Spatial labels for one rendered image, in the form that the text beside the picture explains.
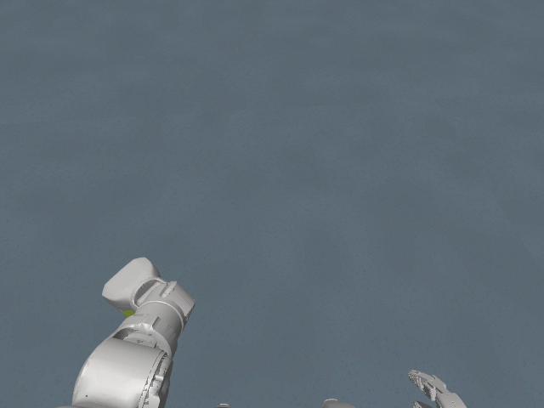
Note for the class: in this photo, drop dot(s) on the left robot hand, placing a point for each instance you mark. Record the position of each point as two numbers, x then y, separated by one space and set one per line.
118 290

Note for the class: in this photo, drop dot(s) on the left robot arm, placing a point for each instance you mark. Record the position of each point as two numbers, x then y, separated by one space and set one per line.
131 368

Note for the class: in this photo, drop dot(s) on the right robot hand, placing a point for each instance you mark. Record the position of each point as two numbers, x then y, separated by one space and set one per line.
436 390

